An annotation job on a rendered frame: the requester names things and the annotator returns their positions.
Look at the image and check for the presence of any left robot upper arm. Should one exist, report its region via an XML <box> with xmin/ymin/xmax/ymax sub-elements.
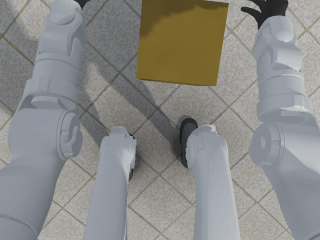
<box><xmin>0</xmin><ymin>108</ymin><xmax>83</xmax><ymax>240</ymax></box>

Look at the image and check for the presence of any right robot hand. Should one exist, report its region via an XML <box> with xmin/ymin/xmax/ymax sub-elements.
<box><xmin>240</xmin><ymin>0</ymin><xmax>289</xmax><ymax>30</ymax></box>

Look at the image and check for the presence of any left robot forearm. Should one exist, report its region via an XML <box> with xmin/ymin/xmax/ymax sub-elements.
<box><xmin>7</xmin><ymin>0</ymin><xmax>88</xmax><ymax>153</ymax></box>

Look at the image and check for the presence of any carton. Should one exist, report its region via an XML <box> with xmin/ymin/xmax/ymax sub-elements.
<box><xmin>136</xmin><ymin>0</ymin><xmax>229</xmax><ymax>86</ymax></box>

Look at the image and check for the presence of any right robot forearm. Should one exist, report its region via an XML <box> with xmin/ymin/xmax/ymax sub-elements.
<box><xmin>252</xmin><ymin>15</ymin><xmax>320</xmax><ymax>130</ymax></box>

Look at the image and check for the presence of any left robot hand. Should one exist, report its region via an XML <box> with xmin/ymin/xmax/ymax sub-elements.
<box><xmin>74</xmin><ymin>0</ymin><xmax>91</xmax><ymax>10</ymax></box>

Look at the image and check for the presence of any left robot thigh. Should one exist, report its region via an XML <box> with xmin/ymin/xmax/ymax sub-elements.
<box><xmin>83</xmin><ymin>133</ymin><xmax>137</xmax><ymax>240</ymax></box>

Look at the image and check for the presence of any right robot upper arm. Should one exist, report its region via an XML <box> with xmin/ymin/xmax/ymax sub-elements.
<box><xmin>248</xmin><ymin>121</ymin><xmax>320</xmax><ymax>240</ymax></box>

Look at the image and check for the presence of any left robot shin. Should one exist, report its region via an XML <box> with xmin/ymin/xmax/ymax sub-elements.
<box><xmin>99</xmin><ymin>126</ymin><xmax>132</xmax><ymax>173</ymax></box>

